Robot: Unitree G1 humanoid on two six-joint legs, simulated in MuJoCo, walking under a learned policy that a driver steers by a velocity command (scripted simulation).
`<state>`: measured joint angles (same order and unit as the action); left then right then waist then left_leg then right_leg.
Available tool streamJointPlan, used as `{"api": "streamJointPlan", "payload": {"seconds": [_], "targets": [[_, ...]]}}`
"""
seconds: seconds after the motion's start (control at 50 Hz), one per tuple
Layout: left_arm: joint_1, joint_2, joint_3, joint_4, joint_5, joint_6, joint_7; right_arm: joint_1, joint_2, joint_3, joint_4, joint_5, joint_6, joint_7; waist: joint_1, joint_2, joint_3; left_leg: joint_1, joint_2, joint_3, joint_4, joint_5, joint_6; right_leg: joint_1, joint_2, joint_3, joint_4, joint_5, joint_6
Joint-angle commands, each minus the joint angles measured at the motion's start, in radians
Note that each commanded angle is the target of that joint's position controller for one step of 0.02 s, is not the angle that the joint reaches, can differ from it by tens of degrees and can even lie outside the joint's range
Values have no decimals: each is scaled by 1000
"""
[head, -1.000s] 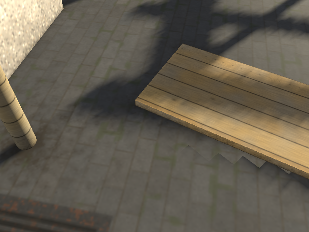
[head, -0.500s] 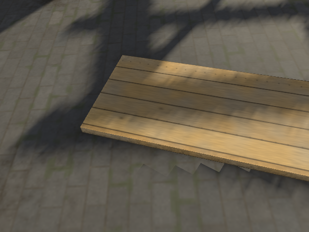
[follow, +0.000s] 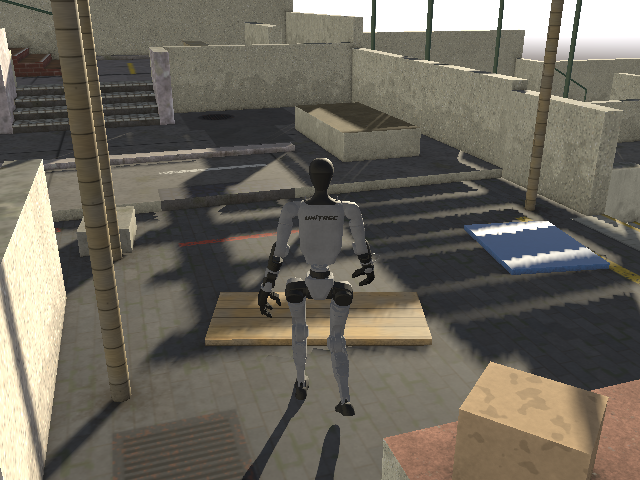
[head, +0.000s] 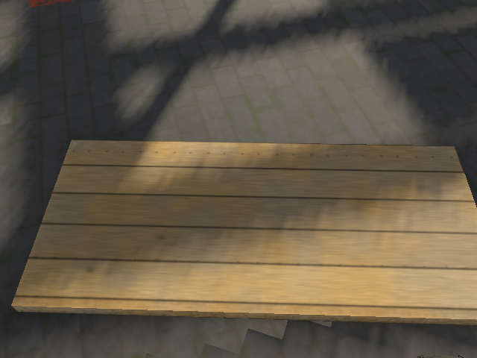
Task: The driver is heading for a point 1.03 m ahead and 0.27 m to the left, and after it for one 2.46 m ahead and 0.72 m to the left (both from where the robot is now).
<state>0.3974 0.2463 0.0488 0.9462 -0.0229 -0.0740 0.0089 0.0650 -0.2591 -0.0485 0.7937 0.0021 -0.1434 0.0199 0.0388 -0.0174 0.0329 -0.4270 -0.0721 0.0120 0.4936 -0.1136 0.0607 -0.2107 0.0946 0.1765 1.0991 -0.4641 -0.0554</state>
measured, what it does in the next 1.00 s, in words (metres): walks ahead, turning left: right foot, then left foot 0.04 m higher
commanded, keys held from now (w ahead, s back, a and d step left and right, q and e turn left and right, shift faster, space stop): w+q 0.96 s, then w+e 0.04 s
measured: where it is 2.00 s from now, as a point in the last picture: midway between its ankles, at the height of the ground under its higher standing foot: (176, 200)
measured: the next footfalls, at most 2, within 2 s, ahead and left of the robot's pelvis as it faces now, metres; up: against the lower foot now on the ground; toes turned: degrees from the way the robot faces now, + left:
right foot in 0.38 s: +0.36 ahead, -0.12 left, +0.00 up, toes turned +12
left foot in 0.84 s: +0.54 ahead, +0.25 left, +0.04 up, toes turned +38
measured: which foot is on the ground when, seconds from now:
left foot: down 0.00-0.38, up 0.40-0.82, down 0.84-1.00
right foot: up 0.00-0.36, down 0.38-0.92, up 0.94-1.00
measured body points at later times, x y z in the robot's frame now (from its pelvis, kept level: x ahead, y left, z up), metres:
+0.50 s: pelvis +0.27 -0.03 +0.01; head +0.29 -0.04 +0.46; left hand +0.37 +0.25 -0.07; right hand +0.37 -0.30 -0.12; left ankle +0.17 +0.09 -0.64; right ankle +0.32 -0.13 -0.73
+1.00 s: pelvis +0.47 +0.10 +0.01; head +0.51 +0.13 +0.46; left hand +0.37 +0.36 -0.12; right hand +0.77 -0.01 -0.08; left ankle +0.50 +0.22 -0.71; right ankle +0.42 -0.11 -0.62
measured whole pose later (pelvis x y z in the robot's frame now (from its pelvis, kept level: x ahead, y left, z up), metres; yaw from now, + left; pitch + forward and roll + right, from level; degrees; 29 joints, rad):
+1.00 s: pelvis +0.47 +0.10 +0.01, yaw +32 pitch +2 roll +2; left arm 0.32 0.29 0.04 0.83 -0.02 -0.07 -0.02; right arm 0.10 -0.25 -0.06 0.64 0.03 -0.02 0.04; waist 0.01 -0.04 0.07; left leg -0.43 -0.07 0.08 0.58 -0.62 0.01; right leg -0.31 -0.16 -0.01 1.20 -0.45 0.00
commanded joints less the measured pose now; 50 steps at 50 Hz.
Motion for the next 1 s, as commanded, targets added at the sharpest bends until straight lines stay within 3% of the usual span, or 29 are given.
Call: {"api": "streamJointPlan", "payload": {"seconds": [0.02, 0.06, 0.1, 0.14, 0.18, 0.26, 0.3, 0.34, 0.36, 0.38, 0.4, 0.42, 0.44, 0.46, 0.5, 0.54, 0.62, 0.72, 0.78, 0.82, 0.84, 0.86, 0.88, 0.9, 0.92, 0.94, 0.96, 0.98, 1.0], "targets": [[-90, 125, 15, -108, 12, -45, -3, 130, -93, -23, -3, 4, 6, 3, -72, -4, -64, 410, 334, -498, -272, -53, 217, -465, -140, -41, 185, 115, 5], [-98, 93, 17, -133, 29, -47, -2, 139, -76, -10, 9, -7, 11, 9, -28, 36, -58, 309, 278, -414, -309, 105, 214, -398, -178, -59, 95, 143, 9], [-95, 54, 6, -149, 33, -45, -1, 176, -88, -11, 26, 6, 14, 6, -13, 66, -52, 263, 255, -351, -329, 163, 224, -388, -190, -87, -24, 149, 28], [-182, 42, -5, -188, 42, -44, 2, 201, -137, -23, 29, 14, 20, -7, -29, 69, -28, 198, 240, -304, -350, 164, 225, -370, -179, -120, -191, 216, 59], [-275, 36, -15, -217, 39, -46, 0, 225, -159, -29, 31, 19, 29, -18, -53, 75, -18, 138, 203, -257, -349, 124, 192, -294, -153, -134, -364, 356, 73], [-396, 76, -10, -261, 16, -52, -8, 313, -169, -30, 49, 29, 46, -25, -94, 104, -19, 159, 205, -288, -297, 65, 153, -201, -100, -123, -536, 494, 92], [-400, 105, -1, -272, 11, -56, -9, 328, -167, -30, 49, 32, 57, -29, -80, 117, -28, 195, 225, -345, -245, -17, 132, -146, -96, -106, -592, 454, 84], [-335, 135, 16, -261, 11, -62, -7, 310, -159, -29, 35, 29, 66, -34, -31, 120, -47, 192, 204, -371, -156, -37, 99, -25, -98, -112, -649, 392, 58], [-239, 163, 30, -244, 17, -66, -1, 295, -130, -19, 21, 23, 66, -35, 21, 113, -91, 146, 154, -350, -36, -18, 69, 113, -134, -94, -682, 359, 27], [-65, 231, 50, -224, 32, -66, 8, 279, -60, 4, -8, 8, 62, -33, 92, -8, -224, 19, 78, -253, 270, -138, 24, 351, -322, 74, -687, 323, -40], [-3, 303, 66, -204, 42, -45, 4, 398, 2, 23, -44, 26, 48, -33, 30, -305, -307, -276, -14, -133, 538, -486, -9, 555, -537, 469, -769, 204, -183], [-17, 220, 54, -208, 33, -45, -4, 412, -98, 3, -29, 46, 50, -35, 31, -241, -255, -390, 65, -161, 710, -462, -18, 497, -548, 575, -796, 43, -204], [-62, 147, 35, -222, 26, -48, -7, 342, -143, -12, -31, 45, 59, -34, 37, -134, -150, -411, 100, -171, 763, -363, -21, 395, -501, 422, -806, 71, -169], [-123, 118, 25, -227, 27, -48, -11, 307, -135, -16, -31, 36, 68, -34, 14, -73, -96, -372, 130, -153, 754, -283, -32, 287, -442, 279, -831, 178, -139], [-187, 87, 16, -222, 35, -44, -15, 272, -105, -21, -46, 26, 83, -27, -27, -89, -32, -323, 174, -138, 710, -195, -45, 155, -370, 109, -889, 318, -114], [-175, 101, 25, -206, 37, -51, -15, 259, -67, -16, -65, 25, 96, -18, -36, -91, -28, -305, 181, -110, 713, -137, -59, 114, -351, 6, -924, 443, -124], [-129, 135, 40, -174, 36, -49, -4, 183, -54, -14, -118, 20, 106, -9, -27, -47, -18, -377, 184, -120, 606, -26, -83, 156, -367, -115, -935, 597, -141], [-85, 162, 41, -156, 33, -25, 5, 35, -37, -3, -181, 15, 113, 17, 18, -46, 29, -370, 177, -50, 426, 108, -63, 196, -370, -241, -920, 591, -107], [-29, 196, 48, -134, 16, -3, 9, -91, -13, 11, -245, 21, 111, 40, 54, -52, 81, -383, 171, 8, 298, 15, -37, 261, -401, -269, -921, 578, -86], [-26, 217, 53, -130, 12, 13, 11, -104, -28, 7, -267, 25, 111, 53, 41, -57, 78, -336, 150, 50, 228, -36, -10, 309, -413, -307, -881, 702, -65], [-22, 244, 60, -133, 11, 19, 11, -81, -49, -3, -266, 19, 114, 53, 24, -75, 47, -236, 87, 122, 228, -149, 7, 289, -402, -341, -822, 890, -68], [-21, 262, 64, -133, 6, 24, 15, -26, -78, -20, -262, 19, 117, 50, -19, -99, -2, -115, 46, 148, 224, -172, 29, 274, -397, -365, -714, 1113, -57], [29, 226, 51, -132, 12, 30, 17, 62, -131, -48, -233, 27, 117, 48, -54, -44, -99, 106, -22, 199, 213, -153, 55, 212, -350, -409, -514, 1322, -36], [66, 225, 41, -121, 6, 23, 13, 187, -160, -78, -198, 35, 123, 41, -122, -40, -216, 446, -40, 165, 135, -16, 94, 32, -326, -399, -312, 1291, 8], [1, 210, 24, -154, 6, -1, -4, 322, -220, -111, -171, 45, 141, 27, -213, 58, -301, 862, 84, -72, 51, 63, 182, -345, -254, -382, 34, 859, 79], [-4, 166, 8, -195, 22, -32, -31, 380, -252, -112, -146, 53, 146, 5, -173, 148, -435, 972, 336, -462, -23, -42, 280, -509, -180, -236, 281, -52, 87], [-106, 167, 12, -198, 10, -47, -42, 433, -183, -80, -140, 20, 137, 1, -206, 19, -467, 892, 335, -422, -13, 38, 240, -478, -222, -97, 331, -121, 45], [-149, 154, 13, -229, -19, -36, -39, 369, -157, -66, -127, 15, 127, 12, -148, -28, -324, 763, 328, -337, -52, 14, 188, -526, -234, -126, 248, -85, 35], [-176, 143, 11, -252, -23, -25, -28, 272, -131, -57, -137, 18, 118, 15, -104, 3, -250, 625, 343, -369, -141, -126, 179, -567, -235, -151, 209, -24, 39]]}}
Keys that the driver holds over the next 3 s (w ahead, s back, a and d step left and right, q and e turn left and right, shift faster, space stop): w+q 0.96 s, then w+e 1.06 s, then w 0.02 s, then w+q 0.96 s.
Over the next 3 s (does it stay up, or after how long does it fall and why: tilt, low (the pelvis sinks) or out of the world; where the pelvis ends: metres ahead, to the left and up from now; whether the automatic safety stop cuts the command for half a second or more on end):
stays up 1.50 0.36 -0.01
